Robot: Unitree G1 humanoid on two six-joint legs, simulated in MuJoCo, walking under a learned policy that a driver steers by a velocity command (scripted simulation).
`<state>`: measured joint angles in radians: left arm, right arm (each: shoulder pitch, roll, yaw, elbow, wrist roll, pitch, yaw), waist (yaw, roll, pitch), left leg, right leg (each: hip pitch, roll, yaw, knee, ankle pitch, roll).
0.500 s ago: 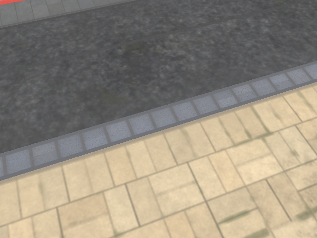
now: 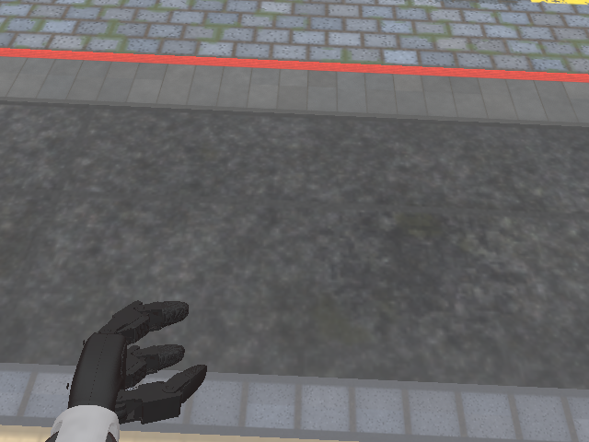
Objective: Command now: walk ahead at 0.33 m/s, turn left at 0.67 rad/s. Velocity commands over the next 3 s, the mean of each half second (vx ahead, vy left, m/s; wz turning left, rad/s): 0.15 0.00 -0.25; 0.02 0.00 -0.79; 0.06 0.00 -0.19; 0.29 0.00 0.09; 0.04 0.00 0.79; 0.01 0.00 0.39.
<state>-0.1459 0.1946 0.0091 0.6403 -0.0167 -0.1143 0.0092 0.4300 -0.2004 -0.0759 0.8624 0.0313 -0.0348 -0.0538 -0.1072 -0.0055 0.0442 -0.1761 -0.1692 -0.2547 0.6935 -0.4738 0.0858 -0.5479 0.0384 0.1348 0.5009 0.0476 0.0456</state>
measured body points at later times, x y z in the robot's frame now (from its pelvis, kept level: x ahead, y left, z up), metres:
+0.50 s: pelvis +0.12 -0.03 +0.03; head +0.17 -0.02 +0.47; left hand +0.27 +0.25 -0.09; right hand +0.28 -0.31 -0.05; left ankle +0.14 +0.08 -0.72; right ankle +0.12 -0.17 -0.63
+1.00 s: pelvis +0.15 -0.10 +0.02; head +0.18 -0.14 +0.47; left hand +0.47 +0.03 -0.05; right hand +0.13 -0.42 -0.08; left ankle +0.27 +0.01 -0.67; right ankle +0.13 -0.19 -0.72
